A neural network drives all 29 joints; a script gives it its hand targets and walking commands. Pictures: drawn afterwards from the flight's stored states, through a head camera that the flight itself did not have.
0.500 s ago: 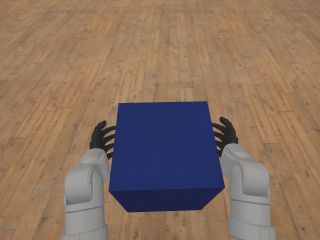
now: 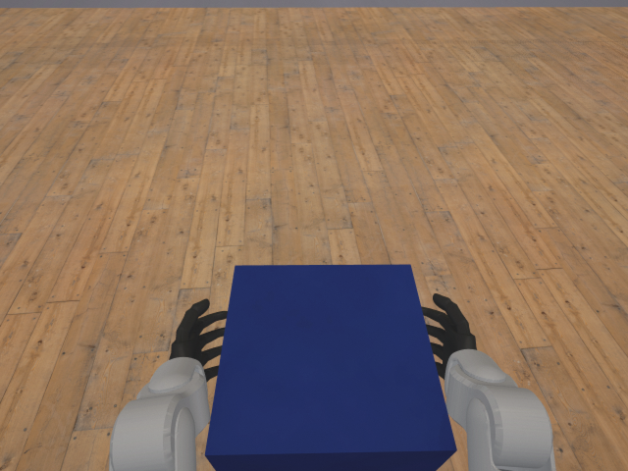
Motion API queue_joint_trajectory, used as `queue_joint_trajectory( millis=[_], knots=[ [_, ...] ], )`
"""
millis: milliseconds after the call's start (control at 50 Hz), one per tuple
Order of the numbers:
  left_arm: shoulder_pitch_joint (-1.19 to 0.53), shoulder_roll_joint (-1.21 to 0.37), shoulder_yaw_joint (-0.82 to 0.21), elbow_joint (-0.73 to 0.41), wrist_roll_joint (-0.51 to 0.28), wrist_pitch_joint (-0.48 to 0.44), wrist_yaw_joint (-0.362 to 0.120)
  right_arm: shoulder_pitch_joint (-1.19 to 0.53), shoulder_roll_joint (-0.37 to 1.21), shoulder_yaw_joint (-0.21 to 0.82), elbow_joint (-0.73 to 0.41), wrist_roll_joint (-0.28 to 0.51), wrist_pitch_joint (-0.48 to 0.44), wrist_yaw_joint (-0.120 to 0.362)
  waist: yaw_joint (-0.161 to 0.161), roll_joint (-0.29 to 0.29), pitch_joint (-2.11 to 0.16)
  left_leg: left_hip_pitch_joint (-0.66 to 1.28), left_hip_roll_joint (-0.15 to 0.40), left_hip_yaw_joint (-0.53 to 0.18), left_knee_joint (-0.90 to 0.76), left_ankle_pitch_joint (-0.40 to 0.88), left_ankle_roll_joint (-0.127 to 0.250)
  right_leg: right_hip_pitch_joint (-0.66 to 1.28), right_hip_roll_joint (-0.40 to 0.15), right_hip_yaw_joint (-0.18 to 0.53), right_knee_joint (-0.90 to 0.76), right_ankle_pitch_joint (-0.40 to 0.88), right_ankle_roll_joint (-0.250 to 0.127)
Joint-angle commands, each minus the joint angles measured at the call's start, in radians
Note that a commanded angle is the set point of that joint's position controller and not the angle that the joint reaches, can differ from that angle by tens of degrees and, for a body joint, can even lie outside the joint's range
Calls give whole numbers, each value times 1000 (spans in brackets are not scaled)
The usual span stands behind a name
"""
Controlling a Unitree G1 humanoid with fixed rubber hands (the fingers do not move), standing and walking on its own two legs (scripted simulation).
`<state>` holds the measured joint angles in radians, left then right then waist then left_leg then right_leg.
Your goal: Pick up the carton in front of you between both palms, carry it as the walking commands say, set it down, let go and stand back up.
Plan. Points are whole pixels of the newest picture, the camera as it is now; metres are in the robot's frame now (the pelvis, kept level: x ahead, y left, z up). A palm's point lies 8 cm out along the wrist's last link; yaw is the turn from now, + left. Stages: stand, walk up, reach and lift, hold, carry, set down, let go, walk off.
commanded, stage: carry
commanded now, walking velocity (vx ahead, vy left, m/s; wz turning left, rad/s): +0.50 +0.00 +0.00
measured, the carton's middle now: (322, 390) +0.23 +0.00 +0.00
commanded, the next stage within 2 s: none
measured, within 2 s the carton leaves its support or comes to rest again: neither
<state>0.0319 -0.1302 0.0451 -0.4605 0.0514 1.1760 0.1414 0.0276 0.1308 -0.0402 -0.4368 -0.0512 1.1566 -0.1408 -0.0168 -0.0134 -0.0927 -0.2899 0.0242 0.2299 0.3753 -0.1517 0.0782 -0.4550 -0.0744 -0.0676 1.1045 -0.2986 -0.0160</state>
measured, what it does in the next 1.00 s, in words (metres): walks ahead: right foot, then left foot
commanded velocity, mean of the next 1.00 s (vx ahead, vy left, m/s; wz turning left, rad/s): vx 0.30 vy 0.00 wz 0.00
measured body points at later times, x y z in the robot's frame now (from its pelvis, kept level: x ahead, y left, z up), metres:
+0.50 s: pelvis +0.33 -0.05 -0.01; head +0.33 -0.06 +0.44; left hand +0.56 +0.13 +0.06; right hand +0.59 -0.18 +0.06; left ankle +0.17 +0.08 -0.64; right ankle +0.41 -0.12 -0.74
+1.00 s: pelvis +0.61 +0.01 -0.01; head +0.62 +0.03 +0.44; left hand +0.86 +0.17 +0.06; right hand +0.86 -0.13 +0.07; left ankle +0.69 +0.09 -0.74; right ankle +0.51 -0.11 -0.72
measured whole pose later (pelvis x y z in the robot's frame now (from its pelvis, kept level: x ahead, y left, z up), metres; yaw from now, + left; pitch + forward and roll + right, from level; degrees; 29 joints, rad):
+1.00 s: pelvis +0.61 +0.01 -0.01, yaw +1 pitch +3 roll +0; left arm -0.01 -0.13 0.05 -0.55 0.05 1.23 0.13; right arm -0.02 0.13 -0.04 -0.51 -0.04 1.20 -0.14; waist 0.00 -0.05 -0.04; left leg -0.39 0.03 0.24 0.42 -0.09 0.08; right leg -0.23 -0.05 -0.08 0.71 -0.55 0.03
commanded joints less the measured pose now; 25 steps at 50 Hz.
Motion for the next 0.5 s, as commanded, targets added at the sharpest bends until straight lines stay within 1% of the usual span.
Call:
queue_joint_trajectory(
  millis=[0,40,80,120,180,220,260,280,300,320,340,360,380,400,420,440,460,480],
  knots=[
    [-374,-881,-661,-95,-257,-38,-153,-394,880,645,-122,286,-23,163,6,118,-205,246,273,-293,-253,-85,42,-136,-51,14,-109,81,14],
    [-359,-858,-653,-101,-239,-38,-143,-382,846,645,-128,290,-19,167,3,128,-159,256,263,-260,-286,-72,51,-187,-56,-13,-212,136,35],
    [-361,-832,-649,-119,-234,-31,-131,-379,810,643,-143,296,-12,164,2,125,-118,283,247,-228,-291,-9,51,-232,-56,-35,-306,195,49],
    [-365,-802,-646,-143,-239,-19,-120,-375,772,635,-162,296,-2,155,1,125,-90,301,230,-189,-280,73,44,-240,-49,-56,-377,248,55],
    [-364,-741,-636,-162,-246,5,-104,-350,711,608,-165,281,19,134,-1,135,-45,327,216,-140,-253,194,38,-233,-34,-86,-456,295,46],
    [-378,-699,-627,-164,-253,21,-95,-353,673,589,-158,271,33,118,-1,146,-7,341,216,-120,-238,251,36,-219,-23,-102,-514,300,28],
    [-391,-672,-616,-166,-260,34,-89,-357,651,577,-157,265,45,104,-1,157,21,360,221,-104,-227,310,24,-175,-12,-116,-578,308,7],
    [-395,-665,-611,-165,-264,39,-87,-364,648,576,-159,264,49,99,1,165,17,372,222,-90,-194,405,13,-127,-3,-128,-603,307,-6],
    [-392,-661,-606,-162,-267,42,-85,-372,648,576,-164,265,53,95,7,180,-15,383,219,-71,-128,547,0,-45,22,-150,-614,283,-16],
    [-378,-661,-601,-155,-269,44,-85,-382,649,579,-172,267,56,93,20,188,-67,375,205,-36,-8,665,-18,84,67,-194,-633,245,-18],
    [-365,-667,-594,-146,-269,43,-85,-381,653,584,-178,269,60,91,38,138,-144,306,160,16,197,659,-50,291,106,-223,-669,194,-19],
    [-357,-672,-585,-148,-263,43,-86,-389,649,590,-186,272,61,91,55,34,-234,148,137,-1,435,407,-72,499,-36,-33,-685,62,-24],
    [-376,-674,-578,-130,-263,38,-90,-391,670,611,-216,274,65,92,50,-255,-348,-183,3,-46,781,74,-126,742,-334,501,-796,-106,-183],
    [-344,-725,-593,-126,-280,34,-100,-404,693,625,-212,286,63,101,39,-283,-305,-306,-43,-171,922,-289,-111,700,-352,620,-907,115,-205],
    [-364,-764,-606,-153,-292,27,-114,-402,756,641,-197,286,53,111,38,-214,-297,-340,29,-231,984,-273,-74,672,-333,468,-862,260,-180],
    [-380,-815,-621,-156,-300,15,-129,-408,806,648,-195,289,42,124,36,-115,-302,-331,68,-240,963,-231,-56,610,-304,365,-834,340,-150],
    [-401,-853,-632,-157,-299,3,-142,-413,850,656,-183,287,30,133,31,-41,-272,-314,104,-243,893,-179,-52,524,-275,276,-846,345,-122],
    [-412,-880,-641,-157,-300,-7,-152,-409,882,662,-172,280,18,140,26,-53,-262,-283,120,-239,818,-135,-56,467,-252,213,-873,271,-91]
  ],
)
